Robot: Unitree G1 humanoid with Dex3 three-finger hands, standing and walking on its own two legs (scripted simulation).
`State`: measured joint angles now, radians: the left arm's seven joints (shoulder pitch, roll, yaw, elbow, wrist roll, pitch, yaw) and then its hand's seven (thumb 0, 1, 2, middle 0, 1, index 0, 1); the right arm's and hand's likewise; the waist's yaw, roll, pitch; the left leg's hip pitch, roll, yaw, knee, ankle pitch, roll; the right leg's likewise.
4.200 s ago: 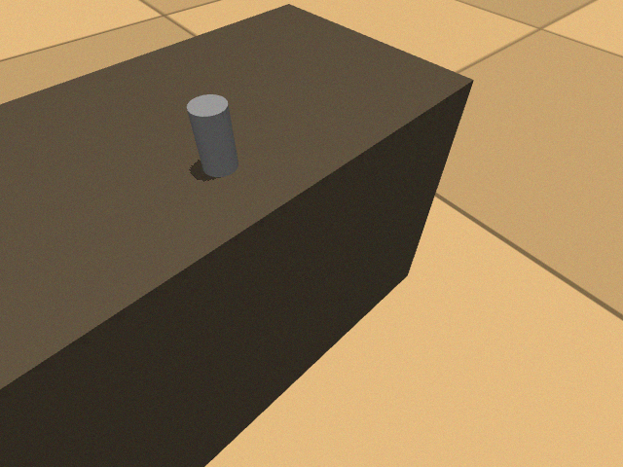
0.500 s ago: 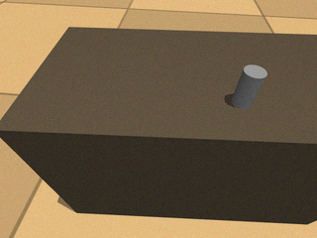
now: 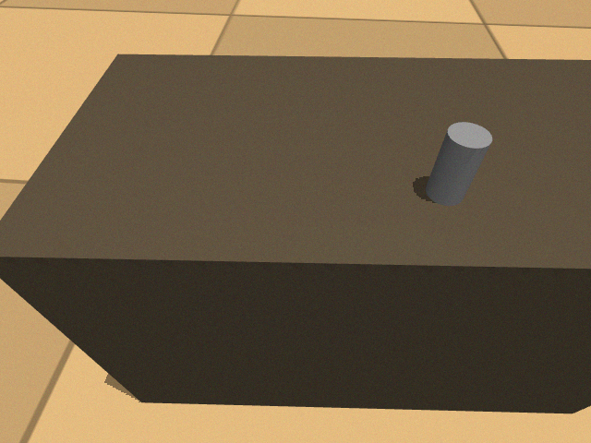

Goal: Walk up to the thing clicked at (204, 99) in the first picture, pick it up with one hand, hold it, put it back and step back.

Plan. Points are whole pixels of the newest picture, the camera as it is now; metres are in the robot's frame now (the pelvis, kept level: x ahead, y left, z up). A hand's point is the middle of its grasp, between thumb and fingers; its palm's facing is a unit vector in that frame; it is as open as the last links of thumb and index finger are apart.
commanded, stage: stand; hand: right
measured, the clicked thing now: (456, 165) +0.51 -0.25 +0.08
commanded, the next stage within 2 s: none
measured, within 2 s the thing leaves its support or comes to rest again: neither
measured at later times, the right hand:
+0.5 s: hand out of the picture +0.06 -0.26 -0.16, palm faces -0.03 +0.94 -0.33, open 7.4 cm
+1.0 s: hand out of the picture +0.07 -0.26 -0.16, palm faces -0.04 +0.94 -0.33, open 7.4 cm
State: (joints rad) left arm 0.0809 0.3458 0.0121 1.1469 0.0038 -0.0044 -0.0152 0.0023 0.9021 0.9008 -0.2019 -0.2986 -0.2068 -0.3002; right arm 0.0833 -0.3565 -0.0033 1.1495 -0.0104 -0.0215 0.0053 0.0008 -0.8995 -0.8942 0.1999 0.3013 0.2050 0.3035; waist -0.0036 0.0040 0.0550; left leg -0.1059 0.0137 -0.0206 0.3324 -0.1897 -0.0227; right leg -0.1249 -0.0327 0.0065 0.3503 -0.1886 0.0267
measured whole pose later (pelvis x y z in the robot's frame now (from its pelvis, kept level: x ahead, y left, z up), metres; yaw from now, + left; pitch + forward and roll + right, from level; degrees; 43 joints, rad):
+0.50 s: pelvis -0.01 +0.00 +0.00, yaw +0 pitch -3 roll +0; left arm 0.10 0.35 0.00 1.14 0.01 -0.01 -0.01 0.00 0.90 0.90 -0.20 -0.30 -0.21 -0.30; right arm 0.09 -0.36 0.00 1.15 -0.01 -0.01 0.02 0.00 -0.90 -0.89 0.20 0.30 0.20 0.30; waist 0.00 0.01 0.06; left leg -0.11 0.02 -0.03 0.32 -0.17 -0.03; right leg -0.12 -0.02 0.00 0.33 -0.16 0.02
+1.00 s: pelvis +0.00 +0.00 +0.00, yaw +1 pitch -2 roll +0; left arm 0.11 0.36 0.00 1.13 0.01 -0.01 -0.01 0.00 0.90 0.90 -0.20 -0.30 -0.21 -0.30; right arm 0.11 -0.36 0.01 1.14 -0.01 -0.01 0.01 0.00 -0.90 -0.89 0.20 0.30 0.20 0.30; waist 0.00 0.01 0.05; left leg -0.11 0.02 -0.03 0.32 -0.18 -0.03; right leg -0.13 -0.03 0.00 0.34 -0.18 0.02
